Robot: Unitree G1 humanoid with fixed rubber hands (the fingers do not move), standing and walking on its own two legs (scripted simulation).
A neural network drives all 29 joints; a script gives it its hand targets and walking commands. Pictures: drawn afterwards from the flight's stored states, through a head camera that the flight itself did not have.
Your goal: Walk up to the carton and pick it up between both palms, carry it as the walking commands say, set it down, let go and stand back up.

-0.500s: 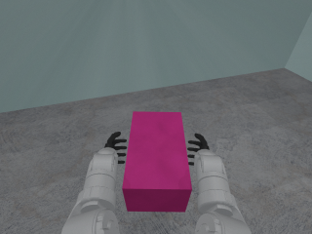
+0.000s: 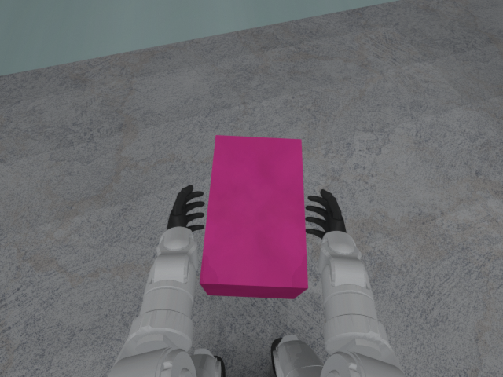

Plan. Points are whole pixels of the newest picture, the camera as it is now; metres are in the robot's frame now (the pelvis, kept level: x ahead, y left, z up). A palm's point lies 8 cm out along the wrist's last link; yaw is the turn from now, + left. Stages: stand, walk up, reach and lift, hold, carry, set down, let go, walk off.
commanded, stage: set down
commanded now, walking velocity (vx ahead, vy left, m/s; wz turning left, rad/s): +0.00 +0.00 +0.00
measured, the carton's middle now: (254, 217) +0.41 -0.05 -0.12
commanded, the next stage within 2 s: none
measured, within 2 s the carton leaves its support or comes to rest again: neither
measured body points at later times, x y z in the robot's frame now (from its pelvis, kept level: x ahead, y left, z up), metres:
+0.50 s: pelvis -0.01 -0.03 -0.07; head +0.16 -0.04 +0.35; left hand +0.39 +0.08 -0.13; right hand +0.37 -0.19 -0.13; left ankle +0.04 +0.10 -0.71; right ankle +0.07 -0.14 -0.71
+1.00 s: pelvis -0.03 -0.02 -0.15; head +0.18 -0.04 +0.25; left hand +0.42 +0.08 -0.21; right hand +0.40 -0.18 -0.22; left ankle +0.04 +0.10 -0.71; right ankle +0.07 -0.14 -0.71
